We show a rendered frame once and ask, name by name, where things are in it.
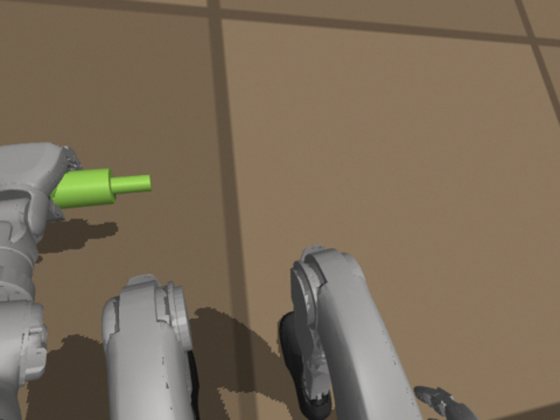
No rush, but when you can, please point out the right robot hand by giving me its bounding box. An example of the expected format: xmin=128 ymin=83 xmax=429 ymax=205
xmin=414 ymin=386 xmax=480 ymax=420

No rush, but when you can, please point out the left robot arm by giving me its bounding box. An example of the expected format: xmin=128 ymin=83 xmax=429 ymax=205
xmin=0 ymin=184 xmax=50 ymax=420

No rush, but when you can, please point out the left robot hand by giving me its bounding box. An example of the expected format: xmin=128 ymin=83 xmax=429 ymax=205
xmin=0 ymin=142 xmax=82 ymax=222

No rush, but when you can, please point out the right robot foot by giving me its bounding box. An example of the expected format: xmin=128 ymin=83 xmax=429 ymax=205
xmin=279 ymin=311 xmax=332 ymax=420

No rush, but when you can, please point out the bottle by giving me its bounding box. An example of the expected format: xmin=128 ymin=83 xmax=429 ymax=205
xmin=50 ymin=168 xmax=152 ymax=209

